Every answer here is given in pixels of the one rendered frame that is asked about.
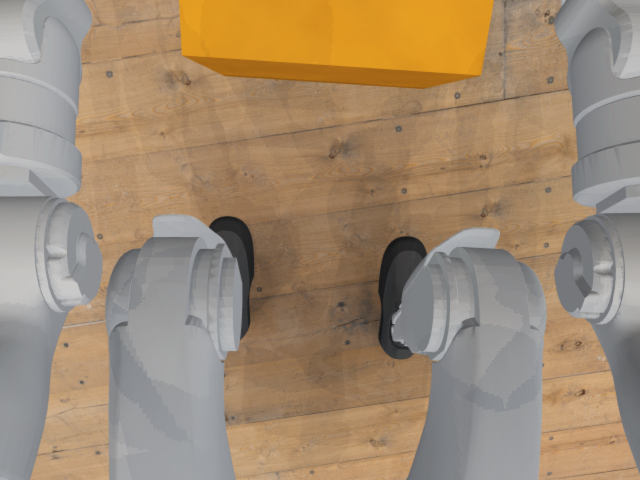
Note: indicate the left robot upper arm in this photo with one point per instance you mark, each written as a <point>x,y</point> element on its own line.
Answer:
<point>50,262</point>

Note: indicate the right robot thigh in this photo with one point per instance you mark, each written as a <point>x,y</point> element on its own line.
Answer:
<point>470,311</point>

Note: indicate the robot left foot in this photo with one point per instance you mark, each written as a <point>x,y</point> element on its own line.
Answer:
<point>238,238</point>

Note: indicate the right robot upper arm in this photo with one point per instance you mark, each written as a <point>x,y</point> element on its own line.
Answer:
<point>597,277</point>

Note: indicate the carton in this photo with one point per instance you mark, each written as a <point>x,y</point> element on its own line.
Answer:
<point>392,43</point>

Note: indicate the robot right forearm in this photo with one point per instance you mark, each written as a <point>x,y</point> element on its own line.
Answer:
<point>602,41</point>

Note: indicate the robot left forearm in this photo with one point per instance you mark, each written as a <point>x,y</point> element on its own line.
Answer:
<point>40,75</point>

